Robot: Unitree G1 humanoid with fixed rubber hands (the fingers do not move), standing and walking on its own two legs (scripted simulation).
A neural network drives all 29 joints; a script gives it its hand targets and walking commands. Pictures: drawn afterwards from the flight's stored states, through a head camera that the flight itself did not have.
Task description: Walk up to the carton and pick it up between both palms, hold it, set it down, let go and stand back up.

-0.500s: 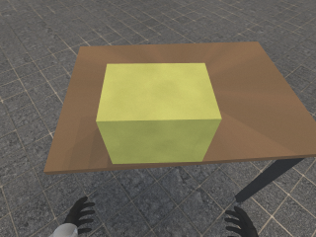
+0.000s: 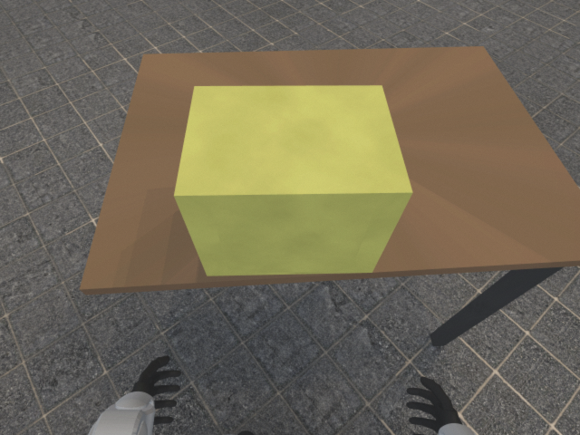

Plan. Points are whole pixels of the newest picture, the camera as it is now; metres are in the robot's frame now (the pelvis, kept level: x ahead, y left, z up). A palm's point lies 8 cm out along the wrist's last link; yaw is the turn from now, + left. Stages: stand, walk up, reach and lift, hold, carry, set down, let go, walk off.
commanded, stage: set down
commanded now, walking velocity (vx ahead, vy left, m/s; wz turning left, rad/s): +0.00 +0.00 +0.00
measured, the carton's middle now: (289, 186) +0.46 +0.03 +0.04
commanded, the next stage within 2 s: let go in 0.42 s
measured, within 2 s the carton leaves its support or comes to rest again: neither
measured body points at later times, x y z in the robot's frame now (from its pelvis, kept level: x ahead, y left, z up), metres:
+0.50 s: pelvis -0.02 -0.01 -0.01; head +0.07 +0.01 +0.43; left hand +0.14 +0.23 -0.15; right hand +0.14 -0.21 -0.16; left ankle +0.02 +0.13 -0.74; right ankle +0.01 -0.11 -0.74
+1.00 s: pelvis +0.01 -0.01 +0.00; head +0.00 +0.01 +0.45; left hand +0.18 +0.23 -0.08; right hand +0.18 -0.23 -0.09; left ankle +0.02 +0.13 -0.74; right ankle +0.01 -0.11 -0.74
